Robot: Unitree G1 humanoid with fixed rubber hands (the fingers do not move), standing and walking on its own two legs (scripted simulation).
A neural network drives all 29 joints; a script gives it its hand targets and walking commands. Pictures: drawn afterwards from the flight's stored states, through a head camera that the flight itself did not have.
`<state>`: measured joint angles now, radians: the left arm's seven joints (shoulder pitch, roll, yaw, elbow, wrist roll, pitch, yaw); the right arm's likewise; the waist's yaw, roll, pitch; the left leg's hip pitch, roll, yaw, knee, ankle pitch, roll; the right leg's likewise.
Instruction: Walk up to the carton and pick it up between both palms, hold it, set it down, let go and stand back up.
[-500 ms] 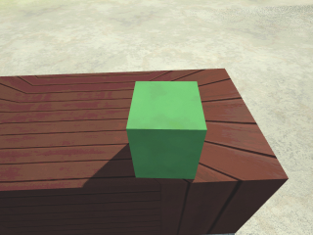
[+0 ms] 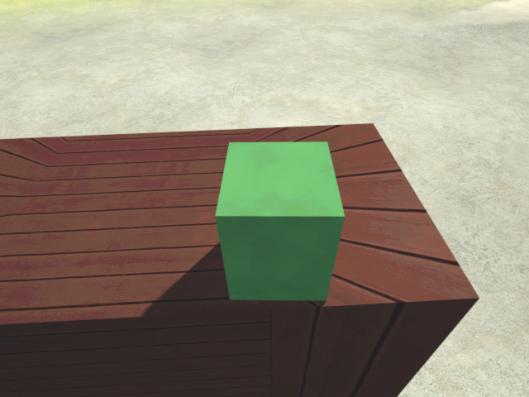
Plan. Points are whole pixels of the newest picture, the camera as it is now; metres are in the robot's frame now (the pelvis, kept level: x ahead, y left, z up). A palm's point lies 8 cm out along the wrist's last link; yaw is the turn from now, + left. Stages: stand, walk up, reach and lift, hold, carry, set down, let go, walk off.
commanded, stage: stand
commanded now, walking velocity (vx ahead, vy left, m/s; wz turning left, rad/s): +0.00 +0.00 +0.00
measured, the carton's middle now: (278, 221) +0.45 -0.01 +0.00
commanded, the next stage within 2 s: none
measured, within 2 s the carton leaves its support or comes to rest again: neither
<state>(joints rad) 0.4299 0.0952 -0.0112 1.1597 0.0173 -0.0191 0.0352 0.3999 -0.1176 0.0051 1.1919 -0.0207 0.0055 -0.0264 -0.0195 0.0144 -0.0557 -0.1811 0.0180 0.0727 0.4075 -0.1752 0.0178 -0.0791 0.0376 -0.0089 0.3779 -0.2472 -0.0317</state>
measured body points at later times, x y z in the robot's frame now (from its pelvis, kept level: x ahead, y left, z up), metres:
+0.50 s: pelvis -0.02 +0.00 +0.00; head -0.05 +0.00 +0.45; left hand -0.09 +0.19 -0.17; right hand -0.09 -0.19 -0.17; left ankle +0.03 +0.11 -0.74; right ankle -0.02 -0.10 -0.74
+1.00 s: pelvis -0.02 +0.00 +0.00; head -0.05 +0.00 +0.45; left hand -0.08 +0.19 -0.17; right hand -0.08 -0.19 -0.17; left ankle +0.03 +0.11 -0.74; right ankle -0.02 -0.10 -0.74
